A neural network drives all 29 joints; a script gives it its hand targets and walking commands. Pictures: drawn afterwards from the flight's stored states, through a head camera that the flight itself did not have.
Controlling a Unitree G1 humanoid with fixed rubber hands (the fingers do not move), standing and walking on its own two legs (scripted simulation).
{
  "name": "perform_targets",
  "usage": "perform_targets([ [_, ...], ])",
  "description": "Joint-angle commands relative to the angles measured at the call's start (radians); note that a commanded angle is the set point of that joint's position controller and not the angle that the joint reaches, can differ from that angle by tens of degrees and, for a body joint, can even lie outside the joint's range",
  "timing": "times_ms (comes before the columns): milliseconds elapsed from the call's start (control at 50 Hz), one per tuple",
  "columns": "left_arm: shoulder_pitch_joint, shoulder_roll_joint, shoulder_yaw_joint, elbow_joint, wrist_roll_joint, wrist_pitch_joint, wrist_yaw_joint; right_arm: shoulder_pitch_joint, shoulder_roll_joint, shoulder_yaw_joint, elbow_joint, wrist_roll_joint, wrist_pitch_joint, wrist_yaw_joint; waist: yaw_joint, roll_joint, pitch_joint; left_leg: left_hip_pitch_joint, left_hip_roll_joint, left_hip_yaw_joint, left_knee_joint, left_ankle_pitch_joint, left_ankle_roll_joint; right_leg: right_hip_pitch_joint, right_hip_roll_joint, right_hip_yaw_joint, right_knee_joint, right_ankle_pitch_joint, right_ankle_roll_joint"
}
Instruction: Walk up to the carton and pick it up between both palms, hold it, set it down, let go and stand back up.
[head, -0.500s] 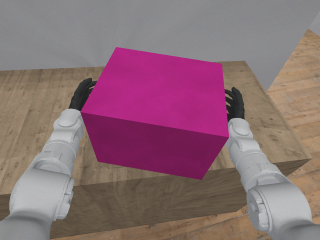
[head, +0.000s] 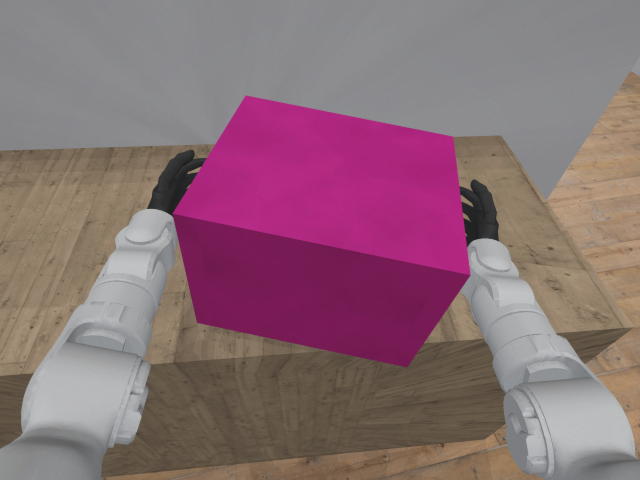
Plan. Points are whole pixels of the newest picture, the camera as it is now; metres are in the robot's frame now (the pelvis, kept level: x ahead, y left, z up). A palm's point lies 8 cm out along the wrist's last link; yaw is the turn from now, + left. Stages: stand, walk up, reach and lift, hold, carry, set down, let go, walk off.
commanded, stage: reach and lift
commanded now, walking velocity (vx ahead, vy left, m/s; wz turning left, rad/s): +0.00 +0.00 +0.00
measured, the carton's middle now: (325, 229) +0.45 -0.03 +0.05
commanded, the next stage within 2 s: none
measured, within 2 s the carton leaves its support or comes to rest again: neither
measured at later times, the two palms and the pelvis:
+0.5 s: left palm (142, 214) +0.41 +0.19 +0.15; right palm (479, 220) +0.38 -0.21 +0.13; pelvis -0.01 +0.00 +0.00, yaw +0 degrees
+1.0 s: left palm (127, 217) +0.38 +0.19 +0.18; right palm (494, 203) +0.37 -0.21 +0.17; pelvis -0.02 +0.00 +0.00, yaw +0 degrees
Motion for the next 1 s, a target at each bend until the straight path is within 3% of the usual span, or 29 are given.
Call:
perform_targets([
  [0, -0.637, -0.738, -0.051, -0.497, 0.103, -0.008, -0.058, -0.867, 0.532, 0.33, -0.665, -0.006, -0.044, 0.264, 0.067, 0.121, -0.67, 0.605, -0.054, -0.042, -0.013, 0.524, -0.069, 0.2, 0.073, -0.051, -0.085, 0.249, -0.04],
  [140, -0.561, -0.729, -0.034, -0.545, 0.12, 0.06, -0.053, -0.814, 0.513, 0.345, -0.664, 0.014, 0.017, 0.264, 0.088, 0.097, -0.563, 0.592, -0.064, -0.031, -0.04, 0.474, -0.056, 0.256, 0.067, -0.035, -0.101, 0.247, -0.036],
  [280, -0.568, -0.747, -0.037, -0.639, 0.113, 0.136, -0.053, -0.859, 0.49, 0.333, -0.733, 0.04, 0.069, 0.26, 0.092, 0.099, -0.551, 0.596, -0.063, -0.038, -0.051, 0.474, -0.057, 0.275, 0.071, -0.033, -0.109, 0.234, -0.042],
  [380, -0.559, -0.751, -0.044, -0.718, 0.109, 0.187, -0.042, -0.823, 0.471, 0.319, -0.708, 0.048, 0.109, 0.269, 0.089, 0.11, -0.556, 0.619, -0.057, -0.048, -0.053, 0.489, -0.067, 0.27, 0.074, -0.037, -0.115, 0.217, -0.047],
  [440, -0.542, -0.736, -0.013, -0.7, 0.126, 0.219, -0.046, -0.826, 0.458, 0.295, -0.691, 0.045, 0.129, 0.274, 0.092, 0.087, -0.536, 0.602, -0.057, -0.048, -0.067, 0.443, -0.059, 0.278, 0.071, -0.032, -0.125, 0.193, -0.049],
  [540, -0.5, -0.748, -0.014, -0.764, 0.135, 0.28, -0.036, -0.852, 0.438, 0.302, -0.722, 0.07, 0.152, 0.284, 0.103, 0.09, -0.547, 0.606, -0.054, -0.055, -0.071, 0.476, -0.062, 0.293, 0.075, -0.034, -0.126, 0.212, -0.051],
  [580, -0.51, -0.763, -0.039, -0.843, 0.125, 0.299, -0.028, -0.846, 0.437, 0.305, -0.745, 0.079, 0.161, 0.289, 0.1, 0.095, -0.586, 0.624, -0.051, -0.059, -0.067, 0.505, -0.068, 0.293, 0.079, -0.036, -0.122, 0.232, -0.05],
  [680, -0.474, -0.757, -0.01, -0.84, 0.144, 0.358, -0.023, -0.884, 0.424, 0.3, -0.732, 0.096, 0.187, 0.303, 0.124, 0.056, -0.53, 0.584, -0.052, -0.057, -0.091, 0.413, -0.049, 0.296, 0.075, -0.027, -0.134, 0.185, -0.053],
  [720, -0.479, -0.751, -0.001, -0.819, 0.154, 0.38, -0.026, -0.897, 0.411, 0.279, -0.71, 0.089, 0.201, 0.302, 0.113, 0.052, -0.498, 0.558, -0.054, -0.056, -0.102, 0.372, -0.042, 0.303, 0.071, -0.023, -0.141, 0.161, -0.054],
  [760, -0.502, -0.756, 0.0, -0.832, 0.158, 0.398, -0.027, -0.923, 0.428, 0.278, -0.702, 0.095, 0.211, 0.309, 0.126, 0.048, -0.499, 0.546, -0.051, -0.057, -0.116, 0.317, -0.034, 0.302, 0.07, -0.02, -0.142, 0.129, -0.055],
  [840, -0.531, -0.757, -0.006, -0.9, 0.146, 0.416, -0.025, -0.911, 0.431, 0.271, -0.688, 0.099, 0.229, 0.313, 0.113, 0.042, -0.521, 0.554, -0.053, -0.057, -0.119, 0.313, -0.033, 0.31, 0.071, -0.023, -0.139, 0.135, -0.054],
  [860, -0.529, -0.757, 0.003, -0.877, 0.153, 0.425, -0.026, -0.923, 0.429, 0.266, -0.69, 0.098, 0.232, 0.315, 0.125, 0.033, -0.512, 0.547, -0.051, -0.055, -0.124, 0.288, -0.028, 0.304, 0.071, -0.026, -0.141, 0.123, -0.055],
  [980, -0.531, -0.748, 0.026, -0.872, 0.169, 0.475, -0.034, -0.907, 0.409, 0.236, -0.617, 0.089, 0.268, 0.32, 0.109, 0.04, -0.467, 0.529, -0.049, -0.056, -0.143, 0.236, -0.023, 0.311, 0.065, -0.02, -0.154, 0.081, -0.061],
])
